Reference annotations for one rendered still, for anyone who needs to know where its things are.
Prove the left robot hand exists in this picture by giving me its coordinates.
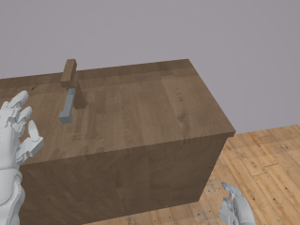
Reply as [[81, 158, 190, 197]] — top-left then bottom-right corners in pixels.
[[0, 90, 44, 170]]

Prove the robot left forearm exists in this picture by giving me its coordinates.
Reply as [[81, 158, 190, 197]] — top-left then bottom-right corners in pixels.
[[0, 168, 25, 225]]

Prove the counter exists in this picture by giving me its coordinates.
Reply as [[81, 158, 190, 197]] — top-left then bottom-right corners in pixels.
[[0, 58, 236, 225]]

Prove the tap lever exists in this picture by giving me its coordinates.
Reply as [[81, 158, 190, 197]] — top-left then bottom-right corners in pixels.
[[58, 88, 76, 125]]

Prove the right robot hand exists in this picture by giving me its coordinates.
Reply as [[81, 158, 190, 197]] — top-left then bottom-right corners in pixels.
[[218, 181, 256, 225]]

